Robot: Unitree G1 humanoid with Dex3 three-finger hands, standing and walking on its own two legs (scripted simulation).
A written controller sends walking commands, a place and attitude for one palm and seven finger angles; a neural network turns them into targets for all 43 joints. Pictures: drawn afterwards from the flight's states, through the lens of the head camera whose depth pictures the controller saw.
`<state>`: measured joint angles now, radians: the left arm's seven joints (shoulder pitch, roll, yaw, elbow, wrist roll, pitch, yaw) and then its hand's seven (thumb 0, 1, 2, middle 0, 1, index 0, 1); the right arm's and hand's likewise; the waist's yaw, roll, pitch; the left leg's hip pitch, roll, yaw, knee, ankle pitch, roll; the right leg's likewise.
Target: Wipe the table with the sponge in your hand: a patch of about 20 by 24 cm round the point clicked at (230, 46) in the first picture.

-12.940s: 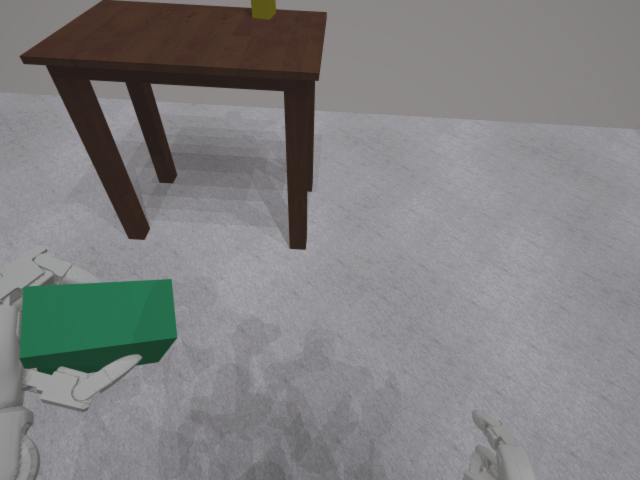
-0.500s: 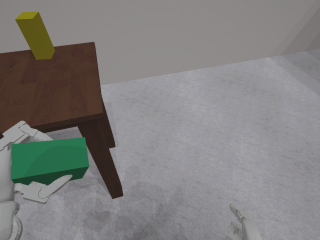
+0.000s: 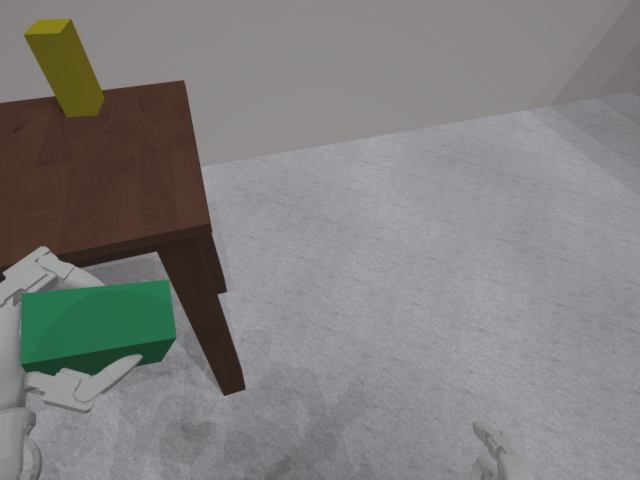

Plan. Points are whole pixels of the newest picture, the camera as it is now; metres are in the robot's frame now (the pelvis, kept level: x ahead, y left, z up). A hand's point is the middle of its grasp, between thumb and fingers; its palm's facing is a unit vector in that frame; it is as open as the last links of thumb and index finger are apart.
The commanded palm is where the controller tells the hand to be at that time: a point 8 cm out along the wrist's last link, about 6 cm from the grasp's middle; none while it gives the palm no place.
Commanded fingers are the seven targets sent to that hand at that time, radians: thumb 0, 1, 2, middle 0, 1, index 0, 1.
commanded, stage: look again from close up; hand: left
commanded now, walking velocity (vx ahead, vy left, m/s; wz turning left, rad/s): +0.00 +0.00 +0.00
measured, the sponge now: (123, 329) +0.22 +0.21 +0.14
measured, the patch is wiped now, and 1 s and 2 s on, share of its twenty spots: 0.00 0.00 0.00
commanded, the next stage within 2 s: shuffle to correct the standing spot in 0.26 s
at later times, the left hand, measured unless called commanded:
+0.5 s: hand (42, 269) +0.27 +0.30 +0.17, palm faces +0.43 -0.84 -0.32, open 9.6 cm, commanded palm +0.21 +0.32 +0.18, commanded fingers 0.00 0.10 1.30 -1.20 -1.60 -1.20 -1.60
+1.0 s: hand (37, 224) +0.33 +0.34 +0.17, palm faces +0.35 -0.87 -0.34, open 9.6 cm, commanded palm +0.27 +0.37 +0.18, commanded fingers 0.00 0.10 1.30 -1.20 -1.60 -1.20 -1.60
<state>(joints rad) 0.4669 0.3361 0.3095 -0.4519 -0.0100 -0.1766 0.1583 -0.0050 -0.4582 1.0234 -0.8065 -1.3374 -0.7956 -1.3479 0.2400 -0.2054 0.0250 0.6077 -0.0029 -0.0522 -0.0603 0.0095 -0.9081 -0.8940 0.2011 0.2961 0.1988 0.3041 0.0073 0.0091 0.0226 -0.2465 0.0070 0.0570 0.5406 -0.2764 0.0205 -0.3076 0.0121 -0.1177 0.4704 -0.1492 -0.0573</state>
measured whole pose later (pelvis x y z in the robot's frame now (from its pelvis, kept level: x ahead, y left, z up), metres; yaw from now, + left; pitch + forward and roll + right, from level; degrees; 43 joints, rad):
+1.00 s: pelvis +0.08 +0.11 -0.02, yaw -7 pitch -3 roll +0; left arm 0.35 0.37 0.42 -0.51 -0.03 -0.25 0.11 0.00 -0.46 1.03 -0.81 -1.34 -0.80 -1.35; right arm 0.20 -0.17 0.00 0.57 0.00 -0.07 0.02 0.01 -0.91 -0.89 0.20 0.30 0.20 0.30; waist 0.04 -0.06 0.09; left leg -0.28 -0.04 0.03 0.74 -0.41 0.06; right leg -0.43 -0.01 0.02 1.09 -0.51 0.00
